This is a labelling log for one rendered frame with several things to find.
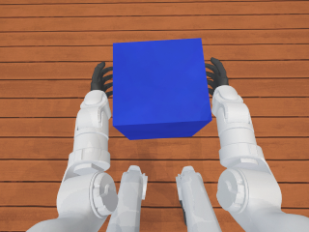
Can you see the carton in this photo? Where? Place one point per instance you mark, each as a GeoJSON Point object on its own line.
{"type": "Point", "coordinates": [160, 89]}

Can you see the robot left hand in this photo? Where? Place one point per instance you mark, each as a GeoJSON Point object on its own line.
{"type": "Point", "coordinates": [98, 79]}

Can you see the robot left forearm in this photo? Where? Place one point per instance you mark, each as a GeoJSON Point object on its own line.
{"type": "Point", "coordinates": [90, 146]}

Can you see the left robot upper arm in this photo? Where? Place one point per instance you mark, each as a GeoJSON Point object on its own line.
{"type": "Point", "coordinates": [84, 202]}

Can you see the left robot shin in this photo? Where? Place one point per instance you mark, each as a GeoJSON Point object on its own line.
{"type": "Point", "coordinates": [132, 167]}

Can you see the right robot upper arm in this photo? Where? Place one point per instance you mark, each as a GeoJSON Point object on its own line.
{"type": "Point", "coordinates": [253, 198]}

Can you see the left robot thigh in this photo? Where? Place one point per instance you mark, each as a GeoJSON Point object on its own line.
{"type": "Point", "coordinates": [126, 217]}

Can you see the robot right hand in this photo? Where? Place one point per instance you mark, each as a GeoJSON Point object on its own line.
{"type": "Point", "coordinates": [219, 75]}

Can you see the robot right forearm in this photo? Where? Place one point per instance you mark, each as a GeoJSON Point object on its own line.
{"type": "Point", "coordinates": [238, 146]}

